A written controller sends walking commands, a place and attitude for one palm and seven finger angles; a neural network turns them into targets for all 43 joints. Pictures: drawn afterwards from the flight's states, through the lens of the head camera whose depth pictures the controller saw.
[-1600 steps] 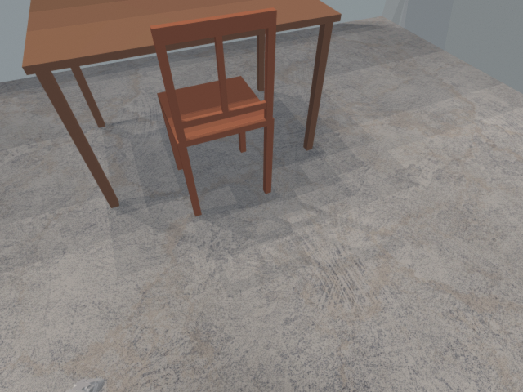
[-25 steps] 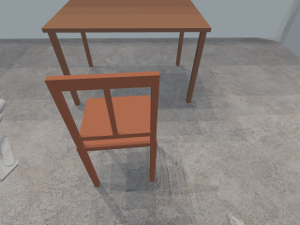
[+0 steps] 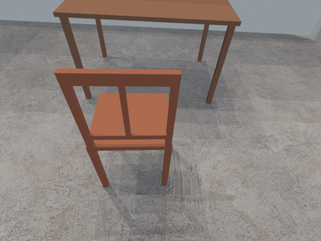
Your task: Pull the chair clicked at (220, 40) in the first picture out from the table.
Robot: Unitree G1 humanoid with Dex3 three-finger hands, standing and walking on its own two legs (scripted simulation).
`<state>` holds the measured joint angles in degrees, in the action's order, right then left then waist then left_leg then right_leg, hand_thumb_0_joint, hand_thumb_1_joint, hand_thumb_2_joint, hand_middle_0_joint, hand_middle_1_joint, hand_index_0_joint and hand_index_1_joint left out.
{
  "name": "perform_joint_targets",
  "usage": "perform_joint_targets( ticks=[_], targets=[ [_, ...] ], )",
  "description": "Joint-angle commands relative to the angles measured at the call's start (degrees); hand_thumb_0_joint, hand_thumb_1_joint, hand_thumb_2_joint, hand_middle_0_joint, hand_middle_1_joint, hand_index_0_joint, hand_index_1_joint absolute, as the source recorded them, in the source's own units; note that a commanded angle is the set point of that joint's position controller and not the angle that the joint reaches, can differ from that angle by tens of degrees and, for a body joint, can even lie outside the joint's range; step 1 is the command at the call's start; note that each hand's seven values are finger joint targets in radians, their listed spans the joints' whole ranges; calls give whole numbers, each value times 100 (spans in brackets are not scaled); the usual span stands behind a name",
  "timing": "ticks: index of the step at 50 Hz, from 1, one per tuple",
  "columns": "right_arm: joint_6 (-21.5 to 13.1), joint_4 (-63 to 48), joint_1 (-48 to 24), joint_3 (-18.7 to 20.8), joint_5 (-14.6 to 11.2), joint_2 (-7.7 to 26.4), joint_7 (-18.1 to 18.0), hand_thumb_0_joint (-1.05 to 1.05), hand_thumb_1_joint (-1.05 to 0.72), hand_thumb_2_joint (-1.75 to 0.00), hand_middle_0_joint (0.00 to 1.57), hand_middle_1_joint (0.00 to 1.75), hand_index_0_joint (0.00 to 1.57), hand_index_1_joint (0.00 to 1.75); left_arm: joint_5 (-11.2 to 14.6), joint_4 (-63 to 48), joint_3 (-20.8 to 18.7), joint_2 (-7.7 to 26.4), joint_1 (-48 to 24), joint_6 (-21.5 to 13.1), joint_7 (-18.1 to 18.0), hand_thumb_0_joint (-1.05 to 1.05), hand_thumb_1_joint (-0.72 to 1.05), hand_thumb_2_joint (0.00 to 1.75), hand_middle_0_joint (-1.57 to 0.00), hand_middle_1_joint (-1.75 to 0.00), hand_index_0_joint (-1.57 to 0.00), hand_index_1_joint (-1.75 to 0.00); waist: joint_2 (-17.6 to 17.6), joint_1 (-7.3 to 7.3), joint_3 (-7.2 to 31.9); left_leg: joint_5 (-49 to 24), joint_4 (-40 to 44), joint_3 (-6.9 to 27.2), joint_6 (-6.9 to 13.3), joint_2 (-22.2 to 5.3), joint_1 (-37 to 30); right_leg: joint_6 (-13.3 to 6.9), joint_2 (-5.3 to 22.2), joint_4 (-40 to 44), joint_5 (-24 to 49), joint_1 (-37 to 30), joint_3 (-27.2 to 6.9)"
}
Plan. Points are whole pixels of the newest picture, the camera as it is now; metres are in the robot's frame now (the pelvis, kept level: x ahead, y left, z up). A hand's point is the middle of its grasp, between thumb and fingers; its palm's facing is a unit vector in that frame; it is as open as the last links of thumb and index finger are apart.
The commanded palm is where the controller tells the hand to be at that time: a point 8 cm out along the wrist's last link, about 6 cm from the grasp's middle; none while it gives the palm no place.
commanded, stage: let the arm hang, fingers relaxed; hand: left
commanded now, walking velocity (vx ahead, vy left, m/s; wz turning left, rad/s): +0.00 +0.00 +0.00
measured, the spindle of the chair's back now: (125, 112) +0.57 +0.17 -0.08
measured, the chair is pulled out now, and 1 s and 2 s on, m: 0.59 0.59 0.59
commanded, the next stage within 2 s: look to check the result in 0.82 s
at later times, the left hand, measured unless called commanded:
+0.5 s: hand out of the picture -0.03 +0.16 -0.16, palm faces +0.01 -0.98 -0.21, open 7.4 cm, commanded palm none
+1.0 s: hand out of the picture -0.01 +0.14 -0.17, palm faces +0.03 -0.98 -0.17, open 7.4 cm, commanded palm none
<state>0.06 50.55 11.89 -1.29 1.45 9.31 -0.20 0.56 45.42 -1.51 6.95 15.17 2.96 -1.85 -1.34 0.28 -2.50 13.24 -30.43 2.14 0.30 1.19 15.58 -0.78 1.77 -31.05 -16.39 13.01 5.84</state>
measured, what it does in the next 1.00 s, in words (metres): stands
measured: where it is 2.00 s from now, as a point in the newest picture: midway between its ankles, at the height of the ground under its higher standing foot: outside the picture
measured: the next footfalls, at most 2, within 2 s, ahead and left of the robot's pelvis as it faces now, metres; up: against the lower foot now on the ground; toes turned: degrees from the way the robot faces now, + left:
none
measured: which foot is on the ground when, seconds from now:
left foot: down 0.00-1.00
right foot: down 0.00-1.00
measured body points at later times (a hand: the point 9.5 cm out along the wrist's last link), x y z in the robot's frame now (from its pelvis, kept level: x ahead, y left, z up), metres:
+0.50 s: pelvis +0.00 -0.01 +0.01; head +0.01 -0.03 +0.45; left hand -0.03 +0.21 -0.15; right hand -0.05 -0.22 -0.16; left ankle +0.03 +0.12 -0.73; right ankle +0.01 -0.11 -0.73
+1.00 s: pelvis +0.00 -0.02 +0.01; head +0.01 -0.03 +0.45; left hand -0.01 +0.19 -0.15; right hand -0.03 -0.21 -0.16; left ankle +0.03 +0.12 -0.73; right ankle +0.01 -0.11 -0.73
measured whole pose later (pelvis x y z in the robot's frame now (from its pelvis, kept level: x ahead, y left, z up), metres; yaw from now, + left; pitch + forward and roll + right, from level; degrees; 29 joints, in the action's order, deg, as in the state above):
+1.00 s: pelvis +0.00 -0.02 +0.01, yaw -1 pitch -2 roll +0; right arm 0.1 62.7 20.1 0.0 0.8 5.7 -2.3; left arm -0.2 62.2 0.5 5.9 19.2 0.7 -1.9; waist 1.6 -0.2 -2.6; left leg 11.9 -26.7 1.9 -1.4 -1.1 12.9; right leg -2.8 -0.7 -26.7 -14.4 10.5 5.5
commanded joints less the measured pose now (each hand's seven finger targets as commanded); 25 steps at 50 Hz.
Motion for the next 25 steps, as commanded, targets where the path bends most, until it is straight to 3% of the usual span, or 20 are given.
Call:
perform_joint_targets(
  ticks=[1, 2, 3, 5, 12, 20, 22, 25],
  targets=[
    [-77, -12, 365, 201, -4, 674, -144, 0, -90, -90, 20, 30, 20, 30, -160, 187, -127, 921, 426, -222, 12, 0, 90, 90, -20, -30, -20, -30, 1206, -66, 305, -675, 815, 628, 282, -592, -136, -215, 362, 914, 596, -415, -631],
    [-63, 41, 440, 224, -4, 603, -147, 0, -90, -90, 20, 30, 20, 30, -143, 308, -96, 921, 406, -222, 14, 0, 90, 90, -20, -30, -20, -30, 1273, -58, 316, -437, 872, 621, 272, -578, -115, -224, 365, 944, 527, -446, -607],
    [-50, 85, 498, 235, -9, 570, -150, 0, -90, -90, 20, 30, 20, 30, -136, 423, -72, 918, 404, -228, 24, 0, 90, 90, -20, -30, -20, -30, 1122, -55, 287, -243, 897, 597, 263, -579, -82, -232, 374, 995, 477, -441, -611],
    [-16, 174, 633, 248, -33, 594, -155, 0, -90, -90, 20, 30, 20, 30, -121, 624, -17, 945, 348, -239, 39, 0, 90, 90, -20, -30, -20, -30, 541, -29, 122, -27, 938, 609, 270, -600, -28, -259, 360, 1120, 362, -381, -616],
    [-25, 593, 1053, 203, -58, 604, -160, 0, -90, -90, 20, 30, 20, 30, -86, 1173, 97, 936, 490, -262, 42, 0, 90, 90, -20, -30, -20, -30, 56, -3, -56, -18, 898, 500, 265, -569, -111, -310, 448, 1269, 50, -142, -742],
    [1, 963, 1377, 150, -65, 385, -170, 0, -90, -90, 20, 30, 20, 30, -69, 1489, 145, 853, 716, -255, 4, 0, 90, 90, -20, -30, -20, -30, -55, -15, -481, 156, 812, 337, 255, -495, -45, -374, 479, 1433, -516, 236, -816],
    [-8, 1026, 1445, 144, -59, 330, -174, 0, -90, -90, 20, 30, 20, 30, -68, 1517, 140, 807, 751, -256, -5, 0, 90, 90, -20, -30, -20, -30, 77, -8, -457, 146, 787, 330, 247, -485, -45, -381, 488, 1398, -550, 264, -863],
    [-11, 1077, 1519, 143, -64, 220, -185, 0, -90, -90, 20, 30, 20, 30, -71, 1542, 129, 732, 782, -260, -16, 0, 90, 90, -20, -30, -20, -30, -4, -18, -549, 165, 786, 302, 250, -487, 29, -389, 466, 1402, -565, 285, -826]
  ],
)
